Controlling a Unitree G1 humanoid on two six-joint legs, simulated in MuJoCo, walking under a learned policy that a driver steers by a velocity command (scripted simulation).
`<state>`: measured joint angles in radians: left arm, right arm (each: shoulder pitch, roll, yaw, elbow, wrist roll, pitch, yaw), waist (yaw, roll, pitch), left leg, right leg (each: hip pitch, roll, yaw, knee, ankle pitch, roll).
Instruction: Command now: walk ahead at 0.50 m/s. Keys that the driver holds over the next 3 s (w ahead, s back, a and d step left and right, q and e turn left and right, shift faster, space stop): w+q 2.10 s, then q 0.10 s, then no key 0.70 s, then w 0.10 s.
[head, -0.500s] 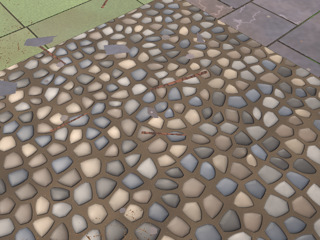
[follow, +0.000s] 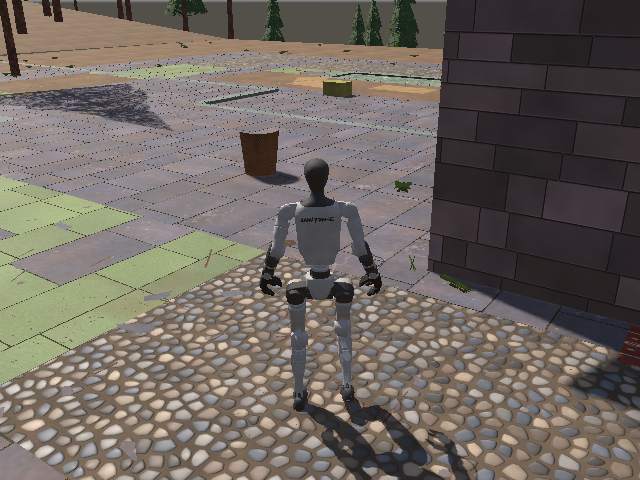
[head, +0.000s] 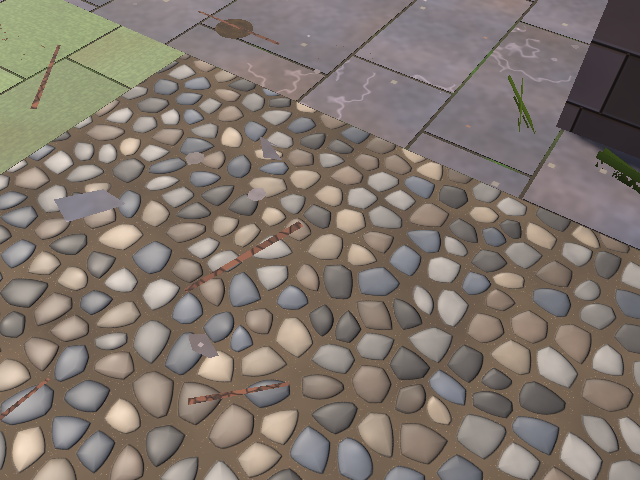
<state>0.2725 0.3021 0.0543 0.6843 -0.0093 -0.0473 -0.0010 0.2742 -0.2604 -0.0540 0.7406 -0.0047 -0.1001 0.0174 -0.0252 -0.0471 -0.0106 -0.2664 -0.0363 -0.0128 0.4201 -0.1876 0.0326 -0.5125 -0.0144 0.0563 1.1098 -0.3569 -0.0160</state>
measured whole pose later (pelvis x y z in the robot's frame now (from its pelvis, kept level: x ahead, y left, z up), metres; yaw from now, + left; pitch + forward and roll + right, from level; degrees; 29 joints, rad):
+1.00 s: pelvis +0.46 +0.12 +0.00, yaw +31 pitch +2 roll -1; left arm 0.13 0.31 0.06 0.70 0.01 -0.09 0.01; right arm 0.31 -0.27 -0.06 0.69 0.01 -0.05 0.02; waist -0.04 -0.03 0.05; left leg -0.24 -0.11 -0.06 0.38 -0.16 0.11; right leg -0.64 -0.10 0.07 1.01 -0.22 0.04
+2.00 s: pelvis +0.82 +0.49 +0.00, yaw +67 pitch +1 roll +0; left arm 0.14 0.32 0.05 0.72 0.01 -0.10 -0.01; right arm 0.30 -0.29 -0.07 0.66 0.01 -0.04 0.02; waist -0.03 -0.03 0.06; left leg -0.25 -0.11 -0.05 0.40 -0.16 0.10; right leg -0.58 -0.10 0.06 1.06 -0.30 0.03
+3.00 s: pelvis +0.94 +0.74 -0.01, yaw +80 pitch -1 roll +0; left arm 0.18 0.26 0.01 0.90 0.00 -0.01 0.00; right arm 0.24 -0.23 -0.03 0.77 0.00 0.01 -0.02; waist 0.01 0.00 0.01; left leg -0.22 -0.01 -0.06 0.59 -0.35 0.00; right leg -0.26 -0.01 -0.01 0.59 -0.32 0.00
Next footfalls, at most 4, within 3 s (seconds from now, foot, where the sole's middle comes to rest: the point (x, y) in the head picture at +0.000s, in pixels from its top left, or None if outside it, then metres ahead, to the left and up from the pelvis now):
0.26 right None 0.28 -0.14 -0.78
0.76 left None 0.47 0.20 -0.78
1.28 right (234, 348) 0.82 0.18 -0.78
1.80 left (63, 359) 0.79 0.57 -0.78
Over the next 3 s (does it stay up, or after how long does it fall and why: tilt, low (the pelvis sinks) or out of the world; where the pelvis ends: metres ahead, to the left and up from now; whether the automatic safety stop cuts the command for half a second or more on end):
stays up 0.94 0.74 -0.01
